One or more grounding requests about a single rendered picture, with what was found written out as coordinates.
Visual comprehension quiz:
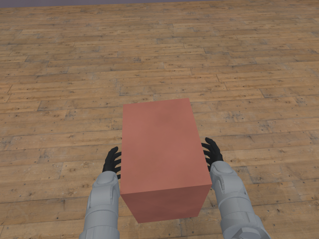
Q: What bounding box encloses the carton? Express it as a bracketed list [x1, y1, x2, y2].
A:
[120, 98, 212, 224]

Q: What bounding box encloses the robot left hand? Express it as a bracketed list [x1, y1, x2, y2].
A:
[102, 146, 122, 179]

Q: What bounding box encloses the robot left forearm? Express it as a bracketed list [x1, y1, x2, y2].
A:
[79, 171, 120, 239]

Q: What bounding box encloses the robot right forearm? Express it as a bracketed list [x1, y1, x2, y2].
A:
[210, 161, 271, 239]

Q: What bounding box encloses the robot right hand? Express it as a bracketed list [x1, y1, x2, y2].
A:
[201, 137, 223, 172]

